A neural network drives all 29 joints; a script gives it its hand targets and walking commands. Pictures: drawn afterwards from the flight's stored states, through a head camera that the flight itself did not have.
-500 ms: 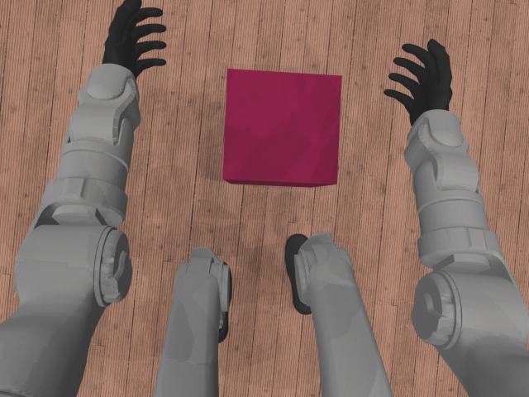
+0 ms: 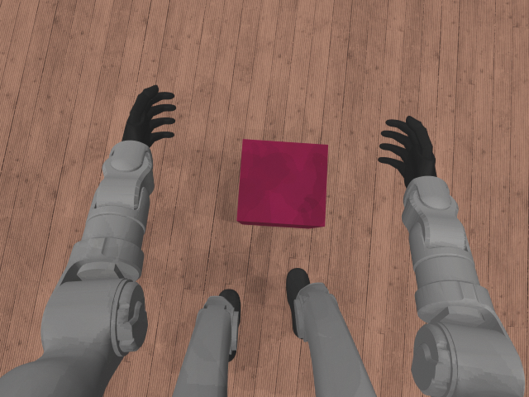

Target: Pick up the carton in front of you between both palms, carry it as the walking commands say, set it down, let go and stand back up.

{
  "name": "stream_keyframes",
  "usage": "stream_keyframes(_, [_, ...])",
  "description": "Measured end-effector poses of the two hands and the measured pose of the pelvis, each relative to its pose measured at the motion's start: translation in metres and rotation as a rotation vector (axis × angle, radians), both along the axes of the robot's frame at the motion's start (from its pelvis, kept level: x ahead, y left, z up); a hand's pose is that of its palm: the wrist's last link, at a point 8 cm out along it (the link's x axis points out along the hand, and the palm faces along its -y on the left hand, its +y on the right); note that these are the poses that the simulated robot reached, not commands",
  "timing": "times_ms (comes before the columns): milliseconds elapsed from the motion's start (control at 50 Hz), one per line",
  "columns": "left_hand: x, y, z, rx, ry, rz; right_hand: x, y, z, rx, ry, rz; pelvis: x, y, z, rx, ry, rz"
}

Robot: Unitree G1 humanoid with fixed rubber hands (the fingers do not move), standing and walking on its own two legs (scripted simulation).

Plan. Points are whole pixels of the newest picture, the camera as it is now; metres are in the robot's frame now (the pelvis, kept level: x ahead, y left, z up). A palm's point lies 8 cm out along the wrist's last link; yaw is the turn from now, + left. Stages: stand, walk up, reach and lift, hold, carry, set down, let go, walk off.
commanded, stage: let go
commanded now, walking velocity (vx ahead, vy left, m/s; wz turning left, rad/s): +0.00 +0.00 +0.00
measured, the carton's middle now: (279, 189) +0.45 -0.07 -0.54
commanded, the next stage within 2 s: stand in 1.14 s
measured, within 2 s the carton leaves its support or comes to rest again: neither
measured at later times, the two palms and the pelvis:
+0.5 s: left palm (64, 263) +0.32 +0.20 +0.01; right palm (511, 294) +0.26 -0.25 +0.02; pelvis +0.07 -0.01 +0.10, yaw -1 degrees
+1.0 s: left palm out of the picture +0.24 +0.24 +0.05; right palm (511, 328) +0.23 -0.22 +0.05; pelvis +0.08 +0.01 +0.11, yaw -1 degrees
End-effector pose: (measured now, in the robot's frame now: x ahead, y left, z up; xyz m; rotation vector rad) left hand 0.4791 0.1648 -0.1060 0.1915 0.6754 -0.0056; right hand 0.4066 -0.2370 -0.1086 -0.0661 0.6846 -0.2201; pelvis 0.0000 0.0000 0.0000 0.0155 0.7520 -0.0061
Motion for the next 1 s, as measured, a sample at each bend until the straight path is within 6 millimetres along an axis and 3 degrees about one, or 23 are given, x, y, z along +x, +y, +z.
stream_keyframes(160, [-0.068, 0.015, 0.035, 0.032, 0.049, 0.063, -0.049, -0.009, 0.041, -0.038, 0.092, 0.114, 0.023, -0.008, 0.042, 0.003, -0.133, 0.002])
stream_keyframes(320, [-0.110, 0.022, 0.075, 0.024, 0.056, 0.051, -0.092, -0.020, 0.088, -0.033, 0.104, 0.122, 0.046, -0.013, 0.071, -0.004, -0.281, -0.005])
stream_keyframes(580, [-0.187, 0.048, 0.129, 0.020, 0.080, 0.039, -0.171, -0.006, 0.145, -0.030, 0.121, 0.104, 0.073, -0.005, 0.108, -0.028, -0.567, -0.017])
stream_keyframes(680, [-0.213, 0.061, 0.144, 0.022, 0.089, 0.046, -0.182, 0.001, 0.154, -0.029, 0.122, 0.119, 0.077, 0.003, 0.114, -0.037, -0.671, -0.018])
stream_keyframes(780, [-0.231, 0.073, 0.152, 0.023, 0.101, 0.055, -0.178, 0.009, 0.156, -0.028, 0.120, 0.140, 0.078, 0.010, 0.115, -0.041, -0.750, -0.017])
stream_keyframes(1000, [-0.238, 0.076, 0.156, 0.017, 0.111, 0.057, -0.175, 0.014, 0.156, -0.033, 0.128, 0.148, 0.075, 0.013, 0.114, -0.042, -0.829, -0.012])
